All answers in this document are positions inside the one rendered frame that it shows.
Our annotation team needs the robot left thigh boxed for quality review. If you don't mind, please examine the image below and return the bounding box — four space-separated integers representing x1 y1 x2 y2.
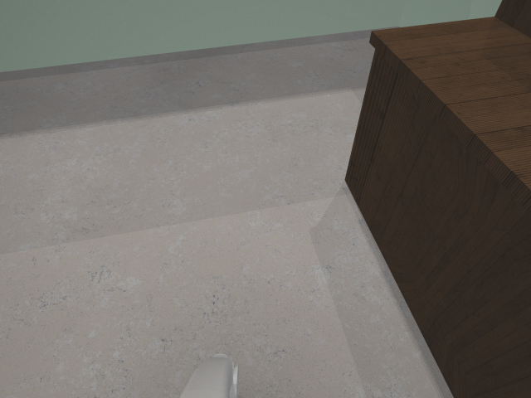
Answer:
180 357 239 398

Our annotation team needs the table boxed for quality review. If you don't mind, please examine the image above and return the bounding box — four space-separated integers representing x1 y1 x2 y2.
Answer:
345 0 531 398

